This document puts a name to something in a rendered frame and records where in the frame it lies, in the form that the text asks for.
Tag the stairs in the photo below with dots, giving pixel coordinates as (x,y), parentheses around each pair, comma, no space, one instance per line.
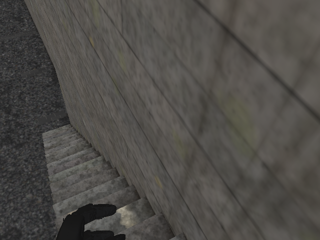
(79,176)

